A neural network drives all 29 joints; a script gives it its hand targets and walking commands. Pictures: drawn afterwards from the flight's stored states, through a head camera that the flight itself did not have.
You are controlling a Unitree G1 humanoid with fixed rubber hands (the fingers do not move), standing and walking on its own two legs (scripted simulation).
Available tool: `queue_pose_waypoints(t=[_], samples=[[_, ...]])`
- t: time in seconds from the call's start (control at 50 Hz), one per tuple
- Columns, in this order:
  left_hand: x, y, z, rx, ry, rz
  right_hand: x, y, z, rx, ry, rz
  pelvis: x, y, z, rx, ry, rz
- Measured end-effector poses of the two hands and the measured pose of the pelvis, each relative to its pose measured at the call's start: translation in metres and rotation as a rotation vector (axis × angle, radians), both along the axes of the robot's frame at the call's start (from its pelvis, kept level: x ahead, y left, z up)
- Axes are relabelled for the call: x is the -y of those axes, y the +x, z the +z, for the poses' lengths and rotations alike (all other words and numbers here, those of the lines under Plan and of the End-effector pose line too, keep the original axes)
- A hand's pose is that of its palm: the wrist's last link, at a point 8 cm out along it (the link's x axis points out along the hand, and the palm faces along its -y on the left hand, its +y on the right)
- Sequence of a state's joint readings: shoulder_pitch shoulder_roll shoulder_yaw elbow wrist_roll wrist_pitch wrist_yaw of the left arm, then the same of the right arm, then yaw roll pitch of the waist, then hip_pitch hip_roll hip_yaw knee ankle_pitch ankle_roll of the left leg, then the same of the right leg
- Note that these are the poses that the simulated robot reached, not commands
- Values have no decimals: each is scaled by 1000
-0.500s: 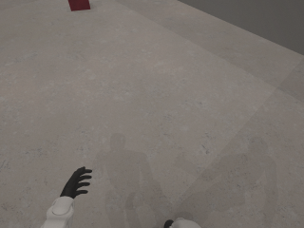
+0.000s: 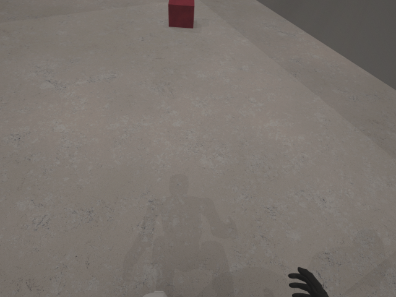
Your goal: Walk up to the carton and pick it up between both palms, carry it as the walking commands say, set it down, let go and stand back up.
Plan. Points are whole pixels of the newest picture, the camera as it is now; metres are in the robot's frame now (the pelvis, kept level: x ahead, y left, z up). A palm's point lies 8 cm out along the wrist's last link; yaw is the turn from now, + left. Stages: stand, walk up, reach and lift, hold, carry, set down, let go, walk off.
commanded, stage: walk up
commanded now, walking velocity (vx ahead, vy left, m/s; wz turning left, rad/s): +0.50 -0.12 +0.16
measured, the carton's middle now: (181, 12) +2.81 +0.26 -0.65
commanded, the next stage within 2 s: none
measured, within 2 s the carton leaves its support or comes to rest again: neither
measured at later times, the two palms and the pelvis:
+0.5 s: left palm (138, 177) +0.42 +0.19 -0.10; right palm out of the picture +0.15 -0.29 -0.13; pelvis +0.24 -0.05 +0.00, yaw +2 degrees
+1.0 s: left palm (95, 188) +0.39 +0.30 -0.14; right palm (265, 140) +0.59 -0.19 -0.11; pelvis +0.45 +0.04 +0.00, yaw +2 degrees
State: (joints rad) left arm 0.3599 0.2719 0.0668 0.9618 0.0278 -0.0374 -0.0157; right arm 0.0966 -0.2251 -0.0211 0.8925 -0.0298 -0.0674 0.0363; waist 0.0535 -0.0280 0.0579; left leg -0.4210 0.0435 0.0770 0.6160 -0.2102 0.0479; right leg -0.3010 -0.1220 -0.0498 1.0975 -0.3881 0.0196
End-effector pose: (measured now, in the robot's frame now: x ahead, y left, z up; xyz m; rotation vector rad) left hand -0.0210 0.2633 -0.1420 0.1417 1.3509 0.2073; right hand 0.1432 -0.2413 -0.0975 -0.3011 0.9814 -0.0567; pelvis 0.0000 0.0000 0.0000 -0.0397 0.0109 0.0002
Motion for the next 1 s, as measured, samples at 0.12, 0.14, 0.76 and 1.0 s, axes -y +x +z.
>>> queue_pose_waypoints(t=[0.12, 0.14, 0.76, 1.0], samples=[[-3, 136, 15, 153, -33, -103, 12, -63, 13, -217, -44, -160, -7, 51, 21, 14, -9, 23], [-2, 155, 18, 167, -37, -113, 13, -71, 15, -247, -48, -181, -7, 60, 23, 17, -11, 26], [24, 300, 60, -39, 137, 78, 32, 314, -18, -140, 108, -18, 28, 344, 23, 1, 69, 31], [-38, 413, 7, -69, 14, 45, -53, 450, -11, -26, 39, 15, -44, 450, 1, -2, 25, 34]])
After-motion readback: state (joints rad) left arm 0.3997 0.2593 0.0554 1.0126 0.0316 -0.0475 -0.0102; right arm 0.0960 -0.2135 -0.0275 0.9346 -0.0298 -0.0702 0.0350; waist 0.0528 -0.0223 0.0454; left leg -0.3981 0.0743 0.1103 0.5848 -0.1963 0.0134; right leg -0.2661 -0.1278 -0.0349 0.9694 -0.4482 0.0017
